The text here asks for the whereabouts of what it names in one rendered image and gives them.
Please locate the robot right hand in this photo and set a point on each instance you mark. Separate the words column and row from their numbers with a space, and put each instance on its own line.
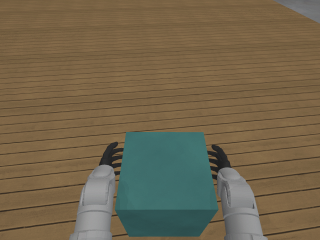
column 221, row 161

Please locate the carton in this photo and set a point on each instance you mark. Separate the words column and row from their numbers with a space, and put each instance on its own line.
column 165, row 186

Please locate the left robot forearm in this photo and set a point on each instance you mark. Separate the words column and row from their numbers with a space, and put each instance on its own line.
column 95, row 208

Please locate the right robot forearm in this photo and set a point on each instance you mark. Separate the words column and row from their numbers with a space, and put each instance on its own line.
column 239, row 208

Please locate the robot left hand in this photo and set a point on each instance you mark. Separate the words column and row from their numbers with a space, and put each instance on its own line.
column 108, row 157

